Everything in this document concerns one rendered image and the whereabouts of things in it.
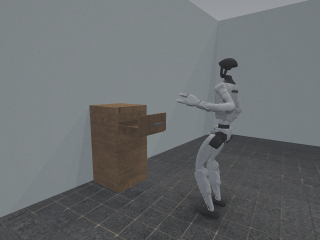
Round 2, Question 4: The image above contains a drawer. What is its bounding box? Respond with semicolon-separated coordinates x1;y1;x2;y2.
117;112;166;138

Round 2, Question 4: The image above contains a robot left hand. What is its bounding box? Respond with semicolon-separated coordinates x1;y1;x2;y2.
176;92;199;107

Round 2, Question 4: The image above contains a robot right hand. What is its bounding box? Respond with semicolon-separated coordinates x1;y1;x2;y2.
207;125;219;135

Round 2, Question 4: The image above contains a left robot forearm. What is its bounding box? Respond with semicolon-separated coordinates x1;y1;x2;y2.
196;100;234;113

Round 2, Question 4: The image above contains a right robot forearm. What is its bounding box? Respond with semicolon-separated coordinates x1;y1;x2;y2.
227;113;240;124

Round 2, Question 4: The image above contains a right robot upper arm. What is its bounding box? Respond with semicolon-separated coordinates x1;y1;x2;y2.
235;86;242;115

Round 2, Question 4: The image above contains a humanoid robot head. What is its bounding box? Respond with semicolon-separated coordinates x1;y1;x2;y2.
219;58;238;85

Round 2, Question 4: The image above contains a handle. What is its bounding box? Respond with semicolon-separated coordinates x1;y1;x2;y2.
150;122;164;127

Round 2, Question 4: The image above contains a robot right shin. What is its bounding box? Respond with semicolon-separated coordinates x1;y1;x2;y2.
206;164;221;201

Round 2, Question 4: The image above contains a left robot upper arm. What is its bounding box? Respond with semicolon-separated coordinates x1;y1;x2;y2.
214;82;235;114

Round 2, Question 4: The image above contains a cabinet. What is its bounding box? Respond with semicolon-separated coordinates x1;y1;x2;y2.
89;103;148;194

